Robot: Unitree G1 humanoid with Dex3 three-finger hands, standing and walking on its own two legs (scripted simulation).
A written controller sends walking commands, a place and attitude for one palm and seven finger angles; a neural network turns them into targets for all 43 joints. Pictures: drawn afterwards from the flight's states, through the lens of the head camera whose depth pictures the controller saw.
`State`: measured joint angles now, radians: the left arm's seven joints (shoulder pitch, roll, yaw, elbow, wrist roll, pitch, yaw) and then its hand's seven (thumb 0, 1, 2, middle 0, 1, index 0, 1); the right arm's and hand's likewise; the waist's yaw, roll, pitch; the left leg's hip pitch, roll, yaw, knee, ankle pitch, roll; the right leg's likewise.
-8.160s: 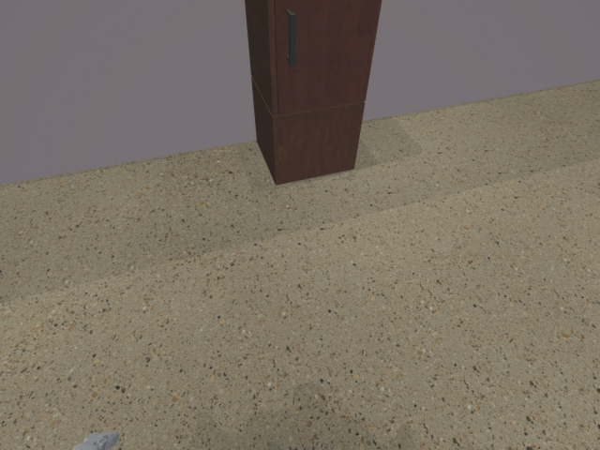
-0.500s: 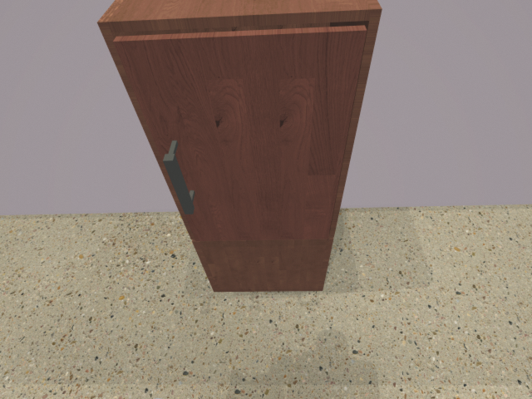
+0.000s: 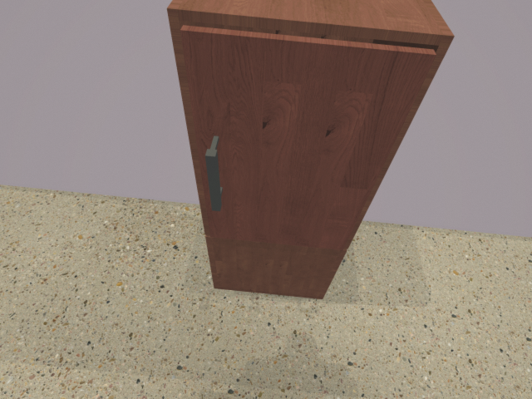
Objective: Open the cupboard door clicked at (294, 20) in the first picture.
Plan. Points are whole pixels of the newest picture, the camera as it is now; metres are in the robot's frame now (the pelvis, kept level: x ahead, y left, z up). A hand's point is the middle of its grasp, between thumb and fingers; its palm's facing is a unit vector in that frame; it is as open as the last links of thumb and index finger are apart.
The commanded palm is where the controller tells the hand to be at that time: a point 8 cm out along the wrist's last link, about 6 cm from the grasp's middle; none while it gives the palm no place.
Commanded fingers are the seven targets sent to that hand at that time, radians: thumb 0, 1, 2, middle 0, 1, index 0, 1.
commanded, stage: come to a stop and stand still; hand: left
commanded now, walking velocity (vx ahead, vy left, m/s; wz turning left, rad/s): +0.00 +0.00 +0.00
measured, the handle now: (216, 175) +0.54 +0.16 -0.04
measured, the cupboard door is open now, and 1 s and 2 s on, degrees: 0 0 0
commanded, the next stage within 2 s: look again from close up in 0.56 s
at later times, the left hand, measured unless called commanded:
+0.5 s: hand out of the picture +0.03 +0.21 -0.17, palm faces -0.01 -0.96 -0.28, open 7.4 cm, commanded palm none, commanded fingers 0.00 0.90 0.90 -0.20 -0.30 -0.20 -0.30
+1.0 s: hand out of the picture -0.02 +0.24 -0.17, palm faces -0.02 -0.96 -0.29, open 7.4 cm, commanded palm none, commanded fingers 0.00 0.90 0.90 -0.20 -0.30 -0.20 -0.30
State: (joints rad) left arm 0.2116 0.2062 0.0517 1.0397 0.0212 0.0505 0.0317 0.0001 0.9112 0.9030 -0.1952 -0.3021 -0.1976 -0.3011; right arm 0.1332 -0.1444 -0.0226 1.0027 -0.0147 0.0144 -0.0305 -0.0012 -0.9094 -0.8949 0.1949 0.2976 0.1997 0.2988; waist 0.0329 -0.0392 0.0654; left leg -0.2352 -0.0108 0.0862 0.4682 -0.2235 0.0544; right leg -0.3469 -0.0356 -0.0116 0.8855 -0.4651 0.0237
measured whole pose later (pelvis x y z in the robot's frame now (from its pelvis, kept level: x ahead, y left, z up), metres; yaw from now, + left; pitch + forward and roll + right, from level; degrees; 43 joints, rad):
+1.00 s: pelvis -0.04 +0.01 +0.00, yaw +0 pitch -2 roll -1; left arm 0.25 0.30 -0.01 1.06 0.03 0.00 0.01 0.00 0.91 0.90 -0.20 -0.30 -0.20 -0.30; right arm 0.19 -0.28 -0.01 1.07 -0.01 -0.01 0.01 0.00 -0.91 -0.89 0.20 0.30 0.20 0.30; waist 0.00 -0.01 0.03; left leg -0.25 -0.01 0.08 0.41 -0.13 0.06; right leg -0.15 -0.05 -0.04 0.41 -0.22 0.04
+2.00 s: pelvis +0.00 -0.02 -0.01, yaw +0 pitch -2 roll -1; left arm 0.32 0.11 0.01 1.05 0.02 0.01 0.06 0.00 0.91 0.90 -0.20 -0.30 -0.20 -0.30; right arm 0.24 -0.16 -0.05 1.08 0.00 0.04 -0.03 0.00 -0.92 -0.89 0.20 0.30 0.20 0.30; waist 0.00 0.01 0.05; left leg -0.26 0.04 0.08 0.58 -0.28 0.00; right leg -0.13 -0.01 -0.07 0.52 -0.35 -0.01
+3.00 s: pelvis -0.04 +0.00 -0.01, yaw +1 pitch -2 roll -1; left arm 0.34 0.15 0.00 1.02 0.03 -0.01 0.04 0.00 0.91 0.90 -0.20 -0.30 -0.20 -0.30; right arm 0.29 -0.17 -0.01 1.01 -0.01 -0.01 -0.02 0.01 -0.93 -0.89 0.20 0.30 0.20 0.30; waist -0.01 0.00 -0.01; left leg -0.30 -0.01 0.09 0.52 -0.20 0.06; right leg -0.20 -0.06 -0.07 0.53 -0.30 0.03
